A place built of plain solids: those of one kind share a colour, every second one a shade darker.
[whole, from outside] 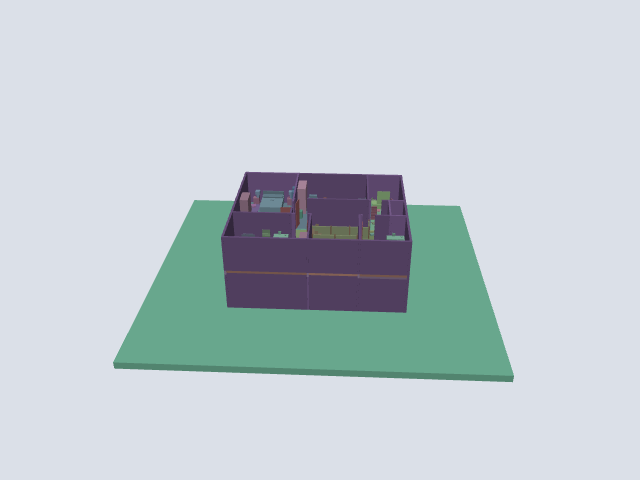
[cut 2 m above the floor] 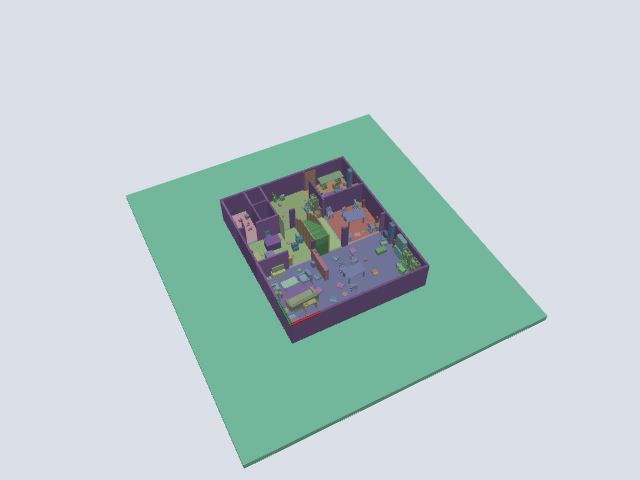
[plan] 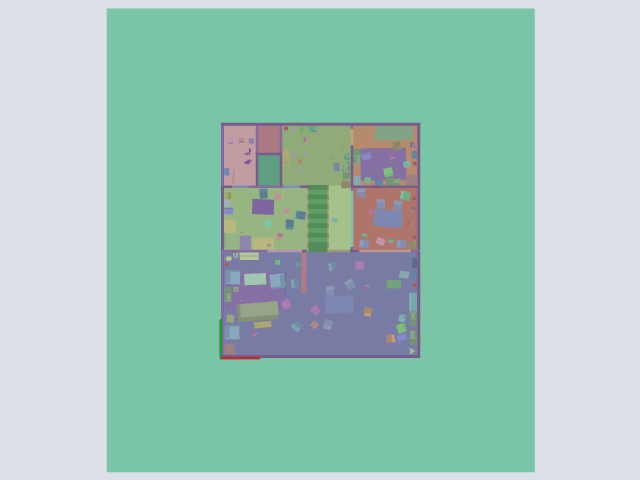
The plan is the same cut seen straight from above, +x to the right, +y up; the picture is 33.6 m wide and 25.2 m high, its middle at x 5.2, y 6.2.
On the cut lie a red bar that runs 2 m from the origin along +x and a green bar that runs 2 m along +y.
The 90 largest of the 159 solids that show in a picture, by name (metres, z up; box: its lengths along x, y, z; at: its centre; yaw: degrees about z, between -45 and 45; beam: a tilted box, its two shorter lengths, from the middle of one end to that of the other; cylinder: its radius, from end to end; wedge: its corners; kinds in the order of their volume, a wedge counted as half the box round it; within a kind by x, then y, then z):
{
 "under_1": {"box": [22.47, 24.36, 0.5], "at": [5.24, 6.18, -0.52]},
 "wall_1": {"box": [0.16, 3.99, 2.59], "at": [0.08, 2.15, 4.05]},
 "wall_2": {"box": [0.16, 5.4, 2.75], "at": [0.08, 2.86, 1.07]},
 "wall_3": {"box": [0.16, 5.3, 2.59], "at": [0.08, 6.93, 4.05]},
 "wall_4": {"box": [0.16, 3.24, 2.75], "at": [0.08, 7.31, 1.07]},
 "wall_5": {"box": [0.16, 3.14, 2.75], "at": [0.08, 10.63, 1.07]},
 "wall_6": {"box": [0.16, 2.49, 2.59], "at": [0.08, 10.96, 4.05]},
 "wall_7": {"box": [0.6, 0.13, 2.75], "at": [0.3, 8.99, 1.07]},
 "wall_8": {"box": [2.44, 0.13, 2.75], "at": [1.22, 5.62, 1.07]},
 "wall_9": {"box": [0.13, 1.59, 2.75], "at": [1.9, 9.86, 1.07]},
 "wall_10": {"box": [0.13, 1.42, 2.75], "at": [1.9, 11.49, 1.07]},
 "wall_11": {"box": [4.58, 0.13, 2.59], "at": [2.29, 9.64, 4.05]},
 "wall_12": {"box": [1.82, 0.13, 2.75], "at": [2.37, 8.99, 1.07]},
 "wall_13": {"box": [5.02, 0.13, 2.59], "at": [2.51, 4.21, 4.05]},
 "wall_14": {"box": [1.39, 0.13, 2.75], "at": [2.52, 10.71, 1.07]},
 "wall_15": {"box": [0.13, 1.59, 2.75], "at": [3.15, 9.86, 1.07]},
 "wall_16": {"box": [0.13, 1.42, 2.75], "at": [3.15, 11.49, 1.07]},
 "wall_17": {"box": [0.44, 0.13, 2.75], "at": [4.36, 8.99, 1.07]},
 "wall_18": {"box": [0.13, 4.38, 2.59], "at": [4.51, 7.39, 4.05]},
 "wall_19": {"box": [0.13, 0.46, 2.59], "at": [4.51, 10.85, 4.05]},
 "wall_20": {"box": [0.13, 0.99, 2.59], "at": [4.51, 11.71, 4.05]},
 "wall_21": {"box": [10.47, 0.16, 5.64], "at": [5.24, 0.08, 2.52]},
 "wall_22": {"box": [10.47, 0.16, 5.64], "at": [5.24, 12.28, 2.52]},
 "wall_23": {"box": [2.49, 0.13, 2.59], "at": [5.7, 11.14, 4.05]},
 "wall_24": {"box": [1.06, 0.13, 2.59], "at": [6.41, 4.21, 4.05]},
 "wall_25": {"box": [0.13, 3.99, 2.59], "at": [6.88, 2.15, 4.05]},
 "wall_26": {"box": [0.13, 2.12, 2.75], "at": [6.88, 10.12, 1.07]},
 "wall_27": {"box": [0.13, 1.0, 2.59], "at": [6.88, 10.58, 4.05]},
 "wall_28": {"box": [0.13, 0.99, 2.59], "at": [6.88, 11.71, 4.05]},
 "wall_29": {"box": [0.5, 0.13, 2.75], "at": [7.01, 5.62, 1.07]},
 "wall_30": {"box": [3.66, 0.13, 2.59], "at": [8.64, 5.62, 4.05]},
 "wall_31": {"box": [3.66, 0.13, 5.64], "at": [8.64, 8.99, 2.52]},
 "wall_32": {"box": [0.49, 0.13, 2.75], "at": [10.23, 5.62, 1.07]},
 "wall_33": {"box": [0.16, 5.4, 5.64], "at": [10.39, 2.86, 2.52]},
 "wall_34": {"box": [0.16, 3.24, 5.64], "at": [10.39, 7.31, 2.52]},
 "wall_35": {"box": [0.16, 3.14, 5.64], "at": [10.39, 10.63, 2.52]},
 "stair_1": {"box": [1.01, 0.27, 2.87], "at": [5.08, 5.7, 1.13]},
 "stair_2": {"box": [1.01, 0.52, 2.68], "at": [5.08, 5.82, 1.04]},
 "stair_3": {"box": [1.01, 0.77, 2.5], "at": [5.08, 5.95, 0.95]},
 "stair_4": {"box": [1.01, 1.02, 2.32], "at": [5.08, 6.07, 0.86]},
 "stair_5": {"box": [1.01, 1.27, 2.13], "at": [5.08, 6.2, 0.77]},
 "stair_6": {"box": [1.01, 1.52, 1.95], "at": [5.08, 6.32, 0.67]},
 "stair_7": {"box": [1.01, 1.77, 1.77], "at": [5.08, 6.45, 0.58]},
 "stair_8": {"box": [1.01, 2.02, 1.58], "at": [5.08, 6.57, 0.49]},
 "stair_9": {"box": [1.01, 2.27, 1.4], "at": [5.08, 6.7, 0.4]},
 "stair_10": {"box": [1.01, 2.52, 1.22], "at": [5.08, 6.82, 0.31]},
 "stair_11": {"box": [1.01, 2.77, 1.03], "at": [5.08, 6.95, 0.22]},
 "stair_12": {"box": [1.01, 3.02, 0.85], "at": [5.08, 7.07, 0.12]},
 "stair_13": {"box": [1.01, 3.27, 0.67], "at": [5.08, 7.2, 0.03]},
 "stair_14": {"box": [1.01, 3.52, 0.48], "at": [5.08, 7.32, -0.06]},
 "floor_living_1": {"box": [10.15, 5.4, 0.5], "at": [5.24, 2.86, -0.25]},
 "floor_hall_1": {"box": [3.59, 3.14, 0.5], "at": [5.01, 10.63, -0.25]},
 "floor_hall_2": {"box": [1.22, 3.37, 0.5], "at": [6.2, 7.38, -0.25]},
 "floor_kitchen_1": {"box": [4.42, 3.24, 0.5], "at": [2.37, 7.31, -0.25]},
 "fixture_wardrobe_bedroom_1": {"box": [1.58, 0.65, 2.2], "at": [1.25, 4.6, 3.8]},
 "fixture_wardrobe_bedroom_2": {"box": [1.33, 0.62, 2.2], "at": [3.48, 0.47, 3.8]},
 "fixture_wardrobe_bedroom_3": {"box": [1.28, 0.56, 2.2], "at": [9.37, 5.28, 3.8]},
 "floor_dining_1": {"box": [3.37, 3.24, 0.5], "at": [8.62, 7.31, -0.25]},
 "floor_work_1": {"box": [3.37, 3.14, 0.5], "at": [8.62, 10.63, -0.25]},
 "upper_floor_bedroom_1": {"box": [4.29, 5.3, 0.16], "at": [2.31, 6.93, 2.67]},
 "floor_bijkeuken_1": {"box": [1.67, 3.14, 0.5], "at": [0.99, 10.63, -0.25]},
 "upper_floor_bath_1": {"box": [4.29, 2.49, 0.16], "at": [2.31, 10.96, 2.67]},
 "double_bed_1": {"box": [0.55, 1.6, 0.2], "at": [0.49, 2.19, 3.45]},
 "double_bed_2": {"box": [2.23, 1.7, 0.4], "at": [1.28, 2.19, 3.25]},
 "chest_drawers_1": {"box": [0.5, 1.04, 0.95], "at": [7.2, 3.52, 3.22]},
 "chest_drawers_2": {"box": [0.5, 1.24, 1.03], "at": [7.2, 11.56, 3.27]},
 "floor_wc_1": {"box": [1.13, 1.59, 0.5], "at": [2.52, 9.86, -0.25]},
 "sofa_1": {"box": [2.16, 0.93, 0.34], "at": [1.94, 2.44, 0.28], "yaw": 4.8},
 "sofa_2": {"box": [2.16, 0.23, 0.39], "at": [1.97, 2.08, 0.65], "yaw": 4.8},
 "floor_meter_1": {"box": [1.13, 1.42, 0.5], "at": [2.52, 11.49, -0.25]},
 "rug_1": {"box": [2.9, 2.0, 0.08], "at": [1.85, 3.53, -0.03], "yaw": -1.5},
 "rug_2": {"box": [2.4, 1.7, 0.08], "at": [8.53, 10.18, -0.03], "yaw": 0.8},
 "bookcase_1": {"box": [0.31, 2.14, 1.15], "at": [4.36, 4.47, 0.57]},
 "fridge_flat_1": {"box": [0.6, 0.73, 1.66], "at": [1.28, 6.07, 0.83]},
 "billy_1": {"box": [0.42, 0.28, 2.02], "at": [8.28, 9.21, 1.01]},
 "billy_2": {"box": [0.28, 0.42, 2.02], "at": [10.16, 4.38, 1.01]},
 "billy_3": {"box": [0.28, 0.42, 2.02], "at": [10.16, 10.68, 1.01]},
 "china_cabinet_1": {"box": [0.4, 0.95, 0.83], "at": [10.1, 2.96, 0.41]},
 "china_cabinet_2": {"box": [0.33, 0.95, 1.07], "at": [10.13, 2.96, 1.36]},
 "kitchen_table_1": {"box": [1.06, 0.71, 0.72], "at": [2.21, 7.94, 0.36], "yaw": -2.5},
 "stair_guard_1": {"box": [0.08, 4.15, 0.92], "at": [5.63, 7.63, 3.21]},
 "stair_guard_2": {"box": [0.08, 3.24, 0.92], "at": [6.9, 7.31, 3.21]},
 "bathtub_1": {"box": [0.76, 1.7, 0.42], "at": [0.55, 10.63, 2.96]},
 "range_cooker_1": {"box": [0.65, 0.76, 0.94], "at": [0.49, 6.19, 0.47]},
 "upper_floor_landing_1": {"box": [2.23, 1.28, 0.16], "at": [5.7, 4.92, 2.67]},
 "floor_gap_hall_dining_1": {"box": [0.13, 2.94, 0.5], "at": [6.88, 7.31, -0.25]},
 "tv_board_1": {"box": [1.0, 0.4, 0.48], "at": [1.49, 5.35, 0.24]},
 "floor_gap_dining_living_1": {"box": [2.72, 0.13, 0.5], "at": [8.62, 5.62, -0.25]},
 "wall_band_1": {"box": [0.16, 3.14, 0.31], "at": [10.39, 10.63, 2.59]},
 "wall_foot_1": {"box": [0.16, 5.4, 0.17], "at": [10.39, 2.86, 2.67]}
}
